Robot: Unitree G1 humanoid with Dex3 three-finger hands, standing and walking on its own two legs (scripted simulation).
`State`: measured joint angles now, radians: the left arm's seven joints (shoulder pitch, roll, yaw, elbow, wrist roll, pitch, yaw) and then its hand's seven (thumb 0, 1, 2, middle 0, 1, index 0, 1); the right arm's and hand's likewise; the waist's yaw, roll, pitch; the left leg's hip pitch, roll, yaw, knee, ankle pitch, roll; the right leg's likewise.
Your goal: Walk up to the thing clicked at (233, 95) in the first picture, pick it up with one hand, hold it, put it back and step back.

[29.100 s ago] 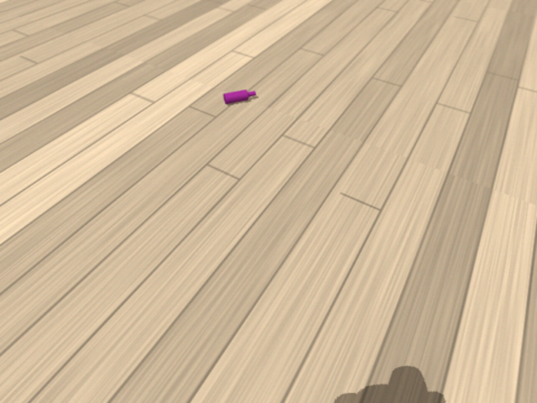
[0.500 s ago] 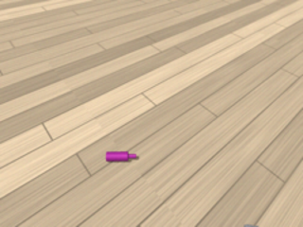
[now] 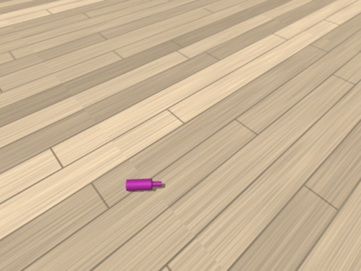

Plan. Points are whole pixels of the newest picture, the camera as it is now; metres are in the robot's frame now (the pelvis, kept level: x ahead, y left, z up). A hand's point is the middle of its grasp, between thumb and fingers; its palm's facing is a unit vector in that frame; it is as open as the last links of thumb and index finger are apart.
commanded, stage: stand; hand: left
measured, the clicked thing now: (144, 184) +0.73 +0.21 -0.75
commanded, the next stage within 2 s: walk up in 0.66 s
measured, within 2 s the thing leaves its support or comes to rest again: neither
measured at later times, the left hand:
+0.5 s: hand out of the picture +0.06 +0.25 -0.16, palm faces -0.04 -0.94 -0.35, open 7.4 cm
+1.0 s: hand out of the picture +0.07 +0.32 -0.17, palm faces -0.02 -0.93 -0.36, open 7.4 cm
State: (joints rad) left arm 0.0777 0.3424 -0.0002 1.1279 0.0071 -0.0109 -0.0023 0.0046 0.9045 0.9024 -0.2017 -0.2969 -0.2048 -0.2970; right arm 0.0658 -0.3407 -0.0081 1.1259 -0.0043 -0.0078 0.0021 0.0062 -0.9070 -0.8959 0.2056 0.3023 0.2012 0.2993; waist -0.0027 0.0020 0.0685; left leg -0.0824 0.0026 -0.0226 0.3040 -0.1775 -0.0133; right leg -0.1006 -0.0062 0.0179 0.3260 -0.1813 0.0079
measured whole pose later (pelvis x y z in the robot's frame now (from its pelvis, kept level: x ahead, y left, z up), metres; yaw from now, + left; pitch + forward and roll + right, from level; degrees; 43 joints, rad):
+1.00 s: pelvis +0.05 +0.04 -0.02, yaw +0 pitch -3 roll +0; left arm 0.30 0.43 0.07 1.01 0.03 0.01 -0.04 0.01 0.90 0.90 -0.20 -0.30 -0.20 -0.30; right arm 0.25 -0.39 -0.09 0.97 -0.04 -0.07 0.04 0.01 -0.91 -0.90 0.20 0.30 0.20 0.30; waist 0.00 -0.05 0.06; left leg -0.24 0.01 0.05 0.55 -0.26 0.02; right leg -0.27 0.01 0.09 0.86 -0.46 -0.05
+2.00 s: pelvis +0.25 +0.02 -0.03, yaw -1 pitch -3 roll +0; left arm 0.18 0.38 0.01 1.00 0.01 0.01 -0.01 0.01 0.91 0.90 -0.20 -0.30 -0.20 -0.30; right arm 0.09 -0.37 -0.01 0.94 0.00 -0.01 0.00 0.01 -0.91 -0.90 0.21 0.30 0.20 0.30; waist 0.02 0.00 0.11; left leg -0.36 0.05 0.02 0.62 -0.21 -0.02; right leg -0.23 -0.02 -0.01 0.64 -0.37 0.01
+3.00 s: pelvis +0.27 +0.03 +0.00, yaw -1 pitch -2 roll +0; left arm 0.18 0.36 0.03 1.11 0.03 -0.01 -0.03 0.00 0.90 0.90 -0.20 -0.30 -0.20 -0.30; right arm 0.12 -0.34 -0.03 1.10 -0.03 -0.01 0.03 0.01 -0.91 -0.90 0.21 0.30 0.20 0.30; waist 0.01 -0.01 0.02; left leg -0.25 0.02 0.02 0.45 -0.31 0.02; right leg -0.09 -0.03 0.00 0.41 -0.38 -0.01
